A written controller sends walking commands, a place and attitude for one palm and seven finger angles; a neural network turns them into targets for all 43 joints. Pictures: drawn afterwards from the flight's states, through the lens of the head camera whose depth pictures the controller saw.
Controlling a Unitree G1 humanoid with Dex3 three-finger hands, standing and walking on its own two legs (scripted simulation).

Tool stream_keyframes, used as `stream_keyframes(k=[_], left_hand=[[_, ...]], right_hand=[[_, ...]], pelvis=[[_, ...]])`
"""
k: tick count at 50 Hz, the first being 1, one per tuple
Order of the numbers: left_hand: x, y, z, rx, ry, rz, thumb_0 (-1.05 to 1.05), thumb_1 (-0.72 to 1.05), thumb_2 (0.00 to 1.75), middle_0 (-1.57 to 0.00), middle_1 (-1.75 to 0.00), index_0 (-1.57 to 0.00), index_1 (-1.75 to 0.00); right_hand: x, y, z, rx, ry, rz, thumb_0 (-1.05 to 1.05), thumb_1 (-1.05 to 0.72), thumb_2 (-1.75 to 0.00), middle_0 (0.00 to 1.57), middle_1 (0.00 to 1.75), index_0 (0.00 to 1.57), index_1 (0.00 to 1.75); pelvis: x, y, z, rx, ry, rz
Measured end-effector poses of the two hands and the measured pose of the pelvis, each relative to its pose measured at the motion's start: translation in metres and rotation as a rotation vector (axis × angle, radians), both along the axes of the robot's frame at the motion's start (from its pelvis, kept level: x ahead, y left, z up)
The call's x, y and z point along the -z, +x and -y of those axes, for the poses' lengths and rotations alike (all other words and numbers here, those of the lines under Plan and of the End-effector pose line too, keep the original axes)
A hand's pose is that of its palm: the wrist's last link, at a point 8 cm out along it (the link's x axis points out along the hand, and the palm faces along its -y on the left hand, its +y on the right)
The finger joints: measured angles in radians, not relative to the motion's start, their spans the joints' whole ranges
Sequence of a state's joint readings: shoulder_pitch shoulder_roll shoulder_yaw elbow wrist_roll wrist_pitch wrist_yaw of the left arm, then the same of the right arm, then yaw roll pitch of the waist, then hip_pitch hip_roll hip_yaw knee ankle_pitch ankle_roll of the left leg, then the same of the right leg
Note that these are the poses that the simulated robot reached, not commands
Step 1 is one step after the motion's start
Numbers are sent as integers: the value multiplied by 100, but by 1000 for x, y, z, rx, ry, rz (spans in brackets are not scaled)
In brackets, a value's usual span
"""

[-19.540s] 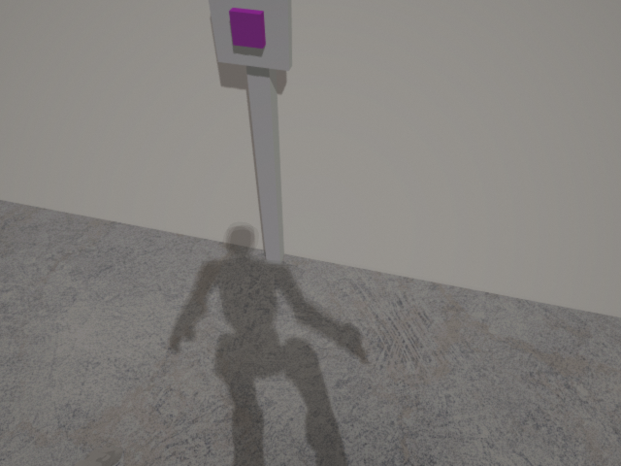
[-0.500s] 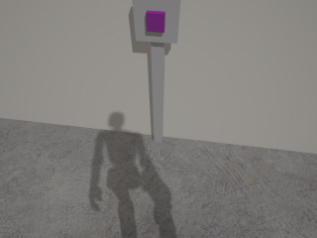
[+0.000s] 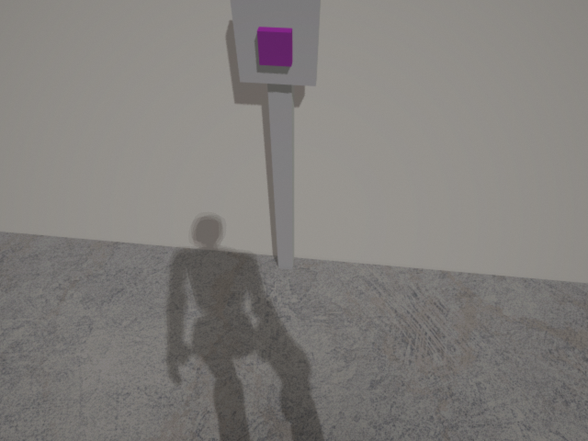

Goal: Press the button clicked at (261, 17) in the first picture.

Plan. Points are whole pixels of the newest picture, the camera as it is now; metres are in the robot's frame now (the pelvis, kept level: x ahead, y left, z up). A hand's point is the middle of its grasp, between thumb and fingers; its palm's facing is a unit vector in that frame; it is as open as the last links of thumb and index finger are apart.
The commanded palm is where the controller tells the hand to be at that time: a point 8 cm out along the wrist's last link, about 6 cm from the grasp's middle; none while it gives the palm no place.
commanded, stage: stand and wait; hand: left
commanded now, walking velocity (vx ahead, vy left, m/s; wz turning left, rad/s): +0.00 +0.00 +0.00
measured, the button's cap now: (275, 46) +0.84 +0.08 +0.15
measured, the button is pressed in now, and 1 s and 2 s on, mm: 0 0 0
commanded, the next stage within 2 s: none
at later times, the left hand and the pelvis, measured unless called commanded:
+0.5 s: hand out of the picture +0.03 +0.18 -0.17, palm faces +0.02 -0.97 -0.23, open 7.3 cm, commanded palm none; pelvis +0.01 -0.01 +0.00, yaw +0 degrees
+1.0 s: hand out of the picture +0.07 +0.19 -0.16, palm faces +0.01 -0.96 -0.26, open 7.3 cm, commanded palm none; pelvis +0.02 -0.01 +0.00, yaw +0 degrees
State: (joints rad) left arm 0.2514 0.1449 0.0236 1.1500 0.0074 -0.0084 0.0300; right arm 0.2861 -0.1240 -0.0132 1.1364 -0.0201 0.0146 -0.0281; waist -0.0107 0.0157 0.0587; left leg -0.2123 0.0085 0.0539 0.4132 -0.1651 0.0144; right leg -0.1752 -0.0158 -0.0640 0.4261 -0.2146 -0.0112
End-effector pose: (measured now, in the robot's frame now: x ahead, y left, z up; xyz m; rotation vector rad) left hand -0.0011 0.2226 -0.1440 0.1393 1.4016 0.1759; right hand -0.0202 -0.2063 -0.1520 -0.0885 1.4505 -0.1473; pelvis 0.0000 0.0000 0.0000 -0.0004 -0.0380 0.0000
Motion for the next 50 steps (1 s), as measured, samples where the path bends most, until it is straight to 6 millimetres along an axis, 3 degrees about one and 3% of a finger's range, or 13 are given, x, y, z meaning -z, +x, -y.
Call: stream_keyframes(k=[12,36,50], left_hand=[[-2,0,-2,2,9,-19,0,91,90,-20,-30,-20,-30],[-10,50,-13,39,46,66,0,91,90,-20,-30,-20,-30],[-14,62,-18,45,66,77,0,91,90,-20,-30,-20,-30]], right_hand=[[-3,12,18,-12,-34,8,0,-91,-90,20,30,20,30],[-8,54,41,-44,-67,71,0,-91,-90,20,30,20,30],[-12,70,56,-56,-91,85,0,-91,-90,20,30,20,30]], pelvis=[[-1,4,3,3,0,1],[-4,17,10,2,1,-4],[-5,24,14,2,1,-6]])
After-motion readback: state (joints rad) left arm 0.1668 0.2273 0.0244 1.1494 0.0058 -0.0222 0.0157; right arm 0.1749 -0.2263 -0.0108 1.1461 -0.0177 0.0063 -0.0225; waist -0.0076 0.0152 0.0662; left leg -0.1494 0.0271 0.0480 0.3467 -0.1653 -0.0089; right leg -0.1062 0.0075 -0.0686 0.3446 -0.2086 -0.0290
